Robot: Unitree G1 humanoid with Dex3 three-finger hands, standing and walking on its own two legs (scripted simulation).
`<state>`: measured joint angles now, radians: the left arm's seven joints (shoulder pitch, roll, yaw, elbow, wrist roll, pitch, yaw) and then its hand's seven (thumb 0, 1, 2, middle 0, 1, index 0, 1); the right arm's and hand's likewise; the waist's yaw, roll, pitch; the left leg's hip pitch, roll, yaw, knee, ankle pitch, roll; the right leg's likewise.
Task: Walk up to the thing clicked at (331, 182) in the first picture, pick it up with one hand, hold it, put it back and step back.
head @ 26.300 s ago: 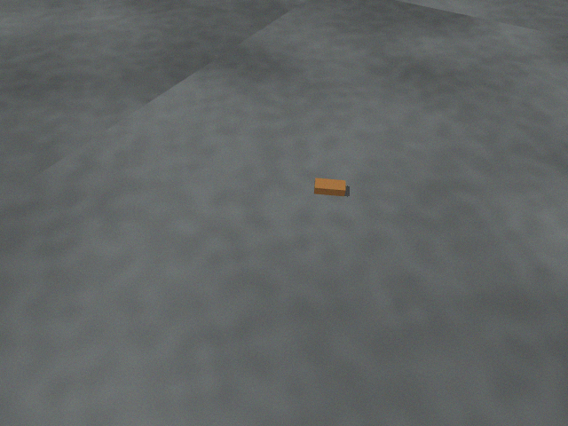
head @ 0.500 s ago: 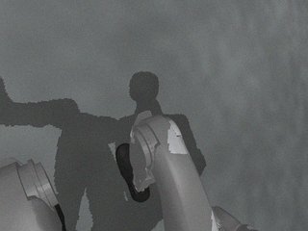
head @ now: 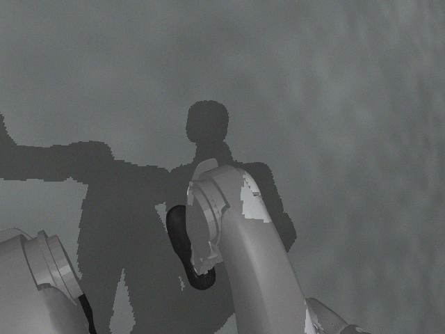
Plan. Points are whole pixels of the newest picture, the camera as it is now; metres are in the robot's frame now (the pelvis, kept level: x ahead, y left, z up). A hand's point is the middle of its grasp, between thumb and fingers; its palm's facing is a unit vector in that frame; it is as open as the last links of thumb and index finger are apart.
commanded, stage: open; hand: left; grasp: from above
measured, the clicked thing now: out of the picture +0.46 +0.28 -0.28
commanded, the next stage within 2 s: withdraw in 0.06 s
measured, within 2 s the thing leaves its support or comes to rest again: neither
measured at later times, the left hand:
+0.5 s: hand out of the picture +0.48 +0.30 -0.19, palm faces -0.30 -0.10 -0.95, open 13.5 cm
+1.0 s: hand out of the picture +0.44 +0.29 -0.11, palm faces -0.51 -0.09 -0.86, open 13.0 cm
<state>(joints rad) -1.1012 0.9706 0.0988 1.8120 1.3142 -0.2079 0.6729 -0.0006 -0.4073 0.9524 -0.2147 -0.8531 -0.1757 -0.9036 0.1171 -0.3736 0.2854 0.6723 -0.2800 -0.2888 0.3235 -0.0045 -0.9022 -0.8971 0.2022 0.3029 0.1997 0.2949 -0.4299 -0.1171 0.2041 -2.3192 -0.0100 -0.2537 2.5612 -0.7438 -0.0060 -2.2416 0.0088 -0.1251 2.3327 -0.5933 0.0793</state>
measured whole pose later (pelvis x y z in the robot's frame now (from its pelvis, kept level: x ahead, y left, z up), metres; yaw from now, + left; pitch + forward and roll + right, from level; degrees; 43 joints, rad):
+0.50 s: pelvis +0.01 +0.00 +0.01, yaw +1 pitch +33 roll -13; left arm -0.99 0.80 0.10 1.49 1.23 -0.09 0.60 0.00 -0.42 0.93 -0.18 -0.92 -0.18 -0.93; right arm 0.20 -0.35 0.16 0.72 -0.21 -0.23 0.35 0.00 -0.91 -0.90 0.20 0.30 0.20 0.29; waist -0.35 -0.03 0.04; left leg -2.33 -0.01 -0.22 2.50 -0.75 -0.01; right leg -2.28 0.00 -0.10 2.30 -0.61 0.05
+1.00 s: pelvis -0.01 -0.02 +0.04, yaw +8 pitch +33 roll -6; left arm -1.07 0.69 -0.02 1.55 1.23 -0.19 0.32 0.00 -0.36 0.92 -0.24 -0.90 -0.22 -0.92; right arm 0.15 -0.34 0.09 0.68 -0.13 -0.06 0.14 0.00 -0.92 -0.90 0.20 0.30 0.20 0.29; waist -0.29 0.02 -0.04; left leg -2.25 -0.02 -0.13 2.34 -0.67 -0.02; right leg -2.23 -0.04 -0.03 2.23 -0.58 0.03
